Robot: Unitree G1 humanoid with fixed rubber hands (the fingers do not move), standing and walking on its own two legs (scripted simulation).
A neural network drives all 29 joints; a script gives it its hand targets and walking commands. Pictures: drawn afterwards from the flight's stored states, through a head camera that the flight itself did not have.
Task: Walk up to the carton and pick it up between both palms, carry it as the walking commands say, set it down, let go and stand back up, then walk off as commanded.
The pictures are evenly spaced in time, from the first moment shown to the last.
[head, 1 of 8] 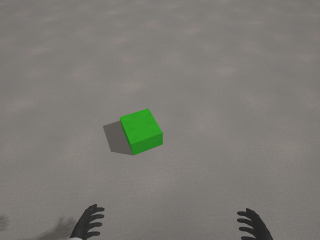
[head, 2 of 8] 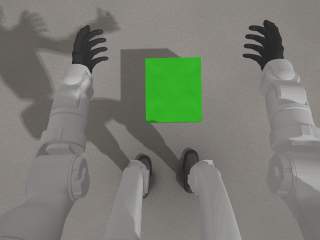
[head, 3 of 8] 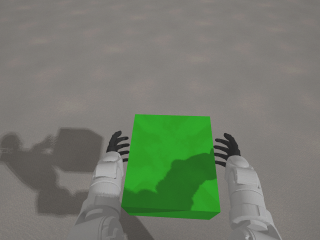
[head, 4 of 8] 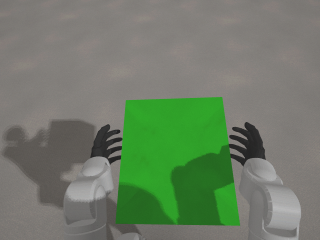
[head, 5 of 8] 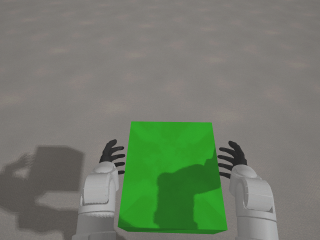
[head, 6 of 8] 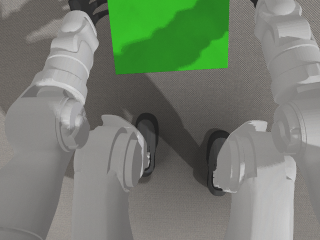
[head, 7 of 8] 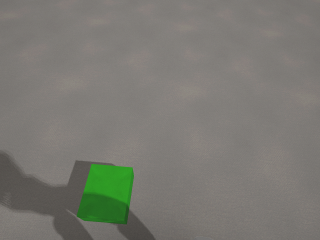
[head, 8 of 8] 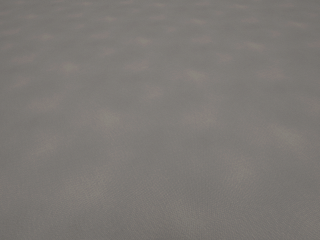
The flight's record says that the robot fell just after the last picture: no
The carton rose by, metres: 0.73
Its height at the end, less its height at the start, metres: +0.00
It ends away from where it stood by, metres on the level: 3.29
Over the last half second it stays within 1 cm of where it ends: yes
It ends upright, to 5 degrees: yes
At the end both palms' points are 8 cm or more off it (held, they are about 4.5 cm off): yes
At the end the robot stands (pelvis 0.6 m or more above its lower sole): yes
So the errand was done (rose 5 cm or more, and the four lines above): yes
